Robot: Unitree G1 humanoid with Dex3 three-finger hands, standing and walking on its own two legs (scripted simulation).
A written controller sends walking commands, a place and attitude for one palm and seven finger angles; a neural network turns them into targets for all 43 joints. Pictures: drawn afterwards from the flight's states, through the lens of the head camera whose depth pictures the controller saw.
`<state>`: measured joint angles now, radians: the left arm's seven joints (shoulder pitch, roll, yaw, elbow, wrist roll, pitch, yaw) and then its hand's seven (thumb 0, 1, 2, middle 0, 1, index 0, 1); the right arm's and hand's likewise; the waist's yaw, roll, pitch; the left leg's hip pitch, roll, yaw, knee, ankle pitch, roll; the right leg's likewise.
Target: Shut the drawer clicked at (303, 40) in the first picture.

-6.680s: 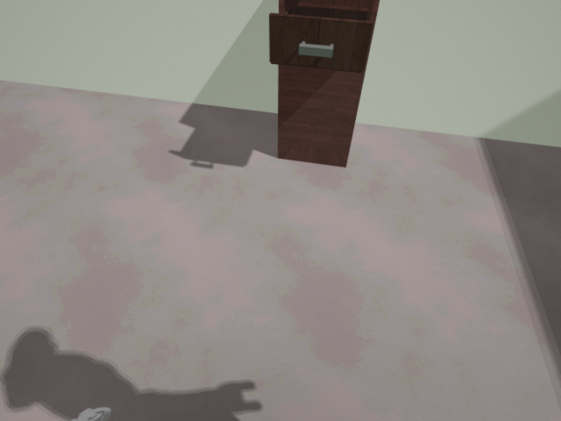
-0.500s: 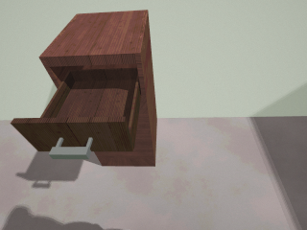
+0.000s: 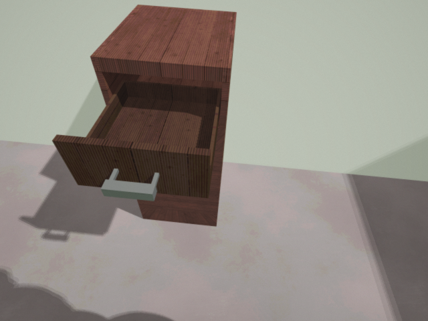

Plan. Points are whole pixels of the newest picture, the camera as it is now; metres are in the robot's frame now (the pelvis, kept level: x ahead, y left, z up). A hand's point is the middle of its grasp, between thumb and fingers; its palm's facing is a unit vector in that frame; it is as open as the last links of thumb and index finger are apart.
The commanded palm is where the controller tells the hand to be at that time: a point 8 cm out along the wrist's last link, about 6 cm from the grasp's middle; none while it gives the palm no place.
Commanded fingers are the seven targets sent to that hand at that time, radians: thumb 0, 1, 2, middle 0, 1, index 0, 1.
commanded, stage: come to a stop and stand still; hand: left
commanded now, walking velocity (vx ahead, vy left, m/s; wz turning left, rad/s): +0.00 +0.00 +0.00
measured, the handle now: (132, 182) +0.39 +0.23 +0.00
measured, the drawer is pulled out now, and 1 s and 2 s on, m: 0.29 0.29 0.29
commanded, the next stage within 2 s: look again from close up in 0.36 s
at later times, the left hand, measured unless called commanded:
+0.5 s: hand out of the picture +0.01 +0.18 -0.17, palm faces -0.01 -0.98 -0.19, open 7.4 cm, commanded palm none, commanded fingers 0.00 0.90 0.90 -0.20 -0.30 -0.20 -0.30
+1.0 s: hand out of the picture +0.05 +0.18 -0.16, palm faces -0.01 -0.97 -0.24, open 7.3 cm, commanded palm none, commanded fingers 0.00 0.90 0.90 -0.20 -0.30 -0.20 -0.30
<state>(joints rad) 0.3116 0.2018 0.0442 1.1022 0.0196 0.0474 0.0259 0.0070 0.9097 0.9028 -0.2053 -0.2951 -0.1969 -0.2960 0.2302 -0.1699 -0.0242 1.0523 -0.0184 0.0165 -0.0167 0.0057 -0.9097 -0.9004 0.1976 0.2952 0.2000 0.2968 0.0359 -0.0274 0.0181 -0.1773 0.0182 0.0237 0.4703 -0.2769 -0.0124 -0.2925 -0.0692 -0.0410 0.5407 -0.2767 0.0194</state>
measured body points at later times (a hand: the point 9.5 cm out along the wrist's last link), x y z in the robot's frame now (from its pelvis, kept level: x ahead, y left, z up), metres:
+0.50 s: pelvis +0.01 +0.02 +0.00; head +0.02 +0.02 +0.45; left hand +0.01 +0.24 -0.16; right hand -0.02 -0.20 -0.16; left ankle -0.01 +0.13 -0.74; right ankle +0.02 -0.12 -0.74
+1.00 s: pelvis +0.02 +0.00 +0.00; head +0.03 -0.02 +0.45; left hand +0.05 +0.23 -0.14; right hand +0.02 -0.22 -0.17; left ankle -0.01 +0.13 -0.74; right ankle +0.02 -0.12 -0.74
